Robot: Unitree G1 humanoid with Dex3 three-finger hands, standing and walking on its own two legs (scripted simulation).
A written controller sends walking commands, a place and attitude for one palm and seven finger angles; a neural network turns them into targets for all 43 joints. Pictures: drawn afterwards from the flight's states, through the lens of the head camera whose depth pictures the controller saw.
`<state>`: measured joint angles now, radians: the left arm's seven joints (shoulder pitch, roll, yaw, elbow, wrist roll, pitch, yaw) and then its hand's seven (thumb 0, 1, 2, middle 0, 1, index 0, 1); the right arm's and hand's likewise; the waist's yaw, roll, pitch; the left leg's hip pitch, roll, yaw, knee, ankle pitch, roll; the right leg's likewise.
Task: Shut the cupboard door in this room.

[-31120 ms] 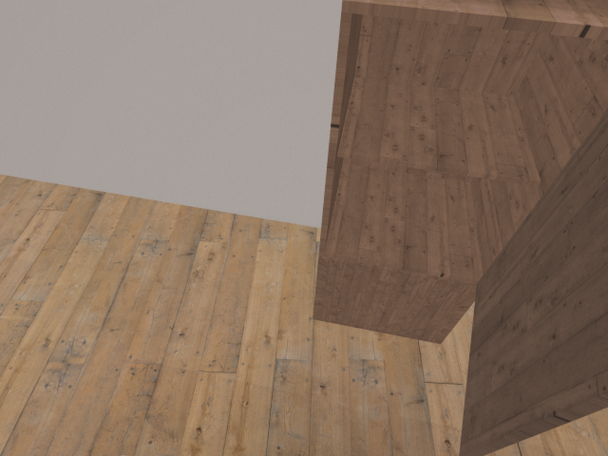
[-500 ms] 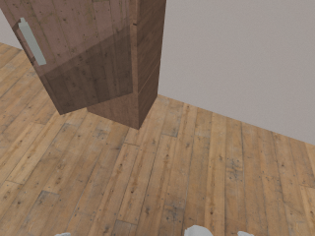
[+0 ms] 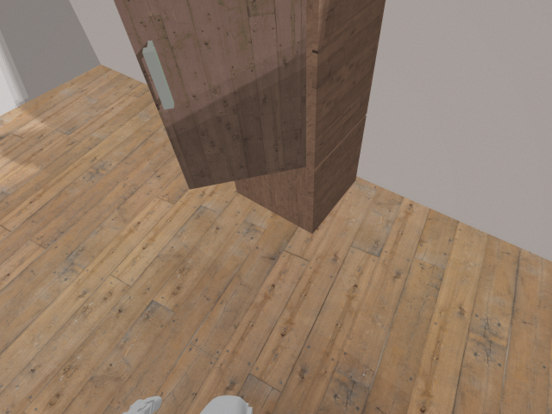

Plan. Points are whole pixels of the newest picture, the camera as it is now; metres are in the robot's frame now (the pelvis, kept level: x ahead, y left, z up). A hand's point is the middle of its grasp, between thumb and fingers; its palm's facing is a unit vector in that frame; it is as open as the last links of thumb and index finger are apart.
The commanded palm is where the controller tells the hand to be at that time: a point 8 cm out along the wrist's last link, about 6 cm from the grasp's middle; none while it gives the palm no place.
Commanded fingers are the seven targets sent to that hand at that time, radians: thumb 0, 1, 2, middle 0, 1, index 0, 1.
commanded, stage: turn to face it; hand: left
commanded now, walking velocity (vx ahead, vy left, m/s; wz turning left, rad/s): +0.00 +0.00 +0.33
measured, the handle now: (159, 75) +0.82 +0.30 +0.08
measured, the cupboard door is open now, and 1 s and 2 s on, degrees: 49 49 49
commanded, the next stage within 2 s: take the last steps up to it in 0.18 s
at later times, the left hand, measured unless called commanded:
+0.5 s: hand out of the picture -0.03 +0.27 -0.17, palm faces +0.20 -0.96 -0.21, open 7.4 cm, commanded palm none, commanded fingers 0.00 0.90 0.90 -0.20 -0.30 -0.20 -0.30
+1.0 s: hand out of the picture +0.10 +0.17 -0.15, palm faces +0.21 -0.95 -0.25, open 7.2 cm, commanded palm none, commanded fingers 0.00 0.90 0.90 -0.20 -0.30 -0.20 -0.30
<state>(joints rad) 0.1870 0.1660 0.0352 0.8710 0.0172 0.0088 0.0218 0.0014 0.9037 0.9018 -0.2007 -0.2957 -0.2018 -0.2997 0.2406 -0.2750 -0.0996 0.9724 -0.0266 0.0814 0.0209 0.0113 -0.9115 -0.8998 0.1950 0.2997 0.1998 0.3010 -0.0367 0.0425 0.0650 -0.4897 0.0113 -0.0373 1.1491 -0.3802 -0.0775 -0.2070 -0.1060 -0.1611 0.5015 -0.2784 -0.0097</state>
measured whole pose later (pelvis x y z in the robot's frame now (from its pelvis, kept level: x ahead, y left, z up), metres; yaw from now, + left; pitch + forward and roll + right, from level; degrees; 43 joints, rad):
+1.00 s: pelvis +0.08 -0.02 +0.00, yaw +9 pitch -1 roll +2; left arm 0.26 0.14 0.06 1.05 0.01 -0.05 0.01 -0.01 0.94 0.90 -0.20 -0.30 -0.20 -0.30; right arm 0.37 -0.19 -0.07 1.13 -0.03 0.00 0.00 0.01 -0.91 -0.90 0.20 0.30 0.20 0.30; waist -0.02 0.04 0.02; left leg -0.46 0.07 0.04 1.11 -0.29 0.00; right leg -0.20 -0.01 -0.14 0.43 -0.21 -0.07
